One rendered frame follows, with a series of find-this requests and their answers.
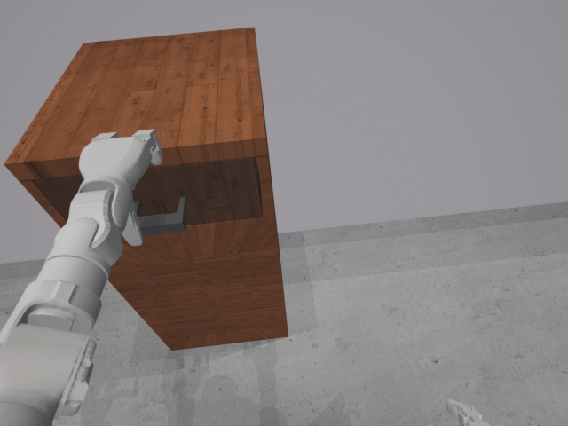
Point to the drawer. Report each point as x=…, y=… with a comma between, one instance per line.
x=215, y=191

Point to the handle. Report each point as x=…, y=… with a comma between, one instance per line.
x=164, y=223

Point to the left robot upper arm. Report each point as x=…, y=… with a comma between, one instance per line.
x=44, y=373

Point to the robot left hand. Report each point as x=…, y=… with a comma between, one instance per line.
x=126, y=159

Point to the robot left forearm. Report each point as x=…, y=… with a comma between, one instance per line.
x=66, y=294

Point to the robot right hand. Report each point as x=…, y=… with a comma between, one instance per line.
x=466, y=416

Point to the cabinet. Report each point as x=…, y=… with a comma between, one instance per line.
x=216, y=283

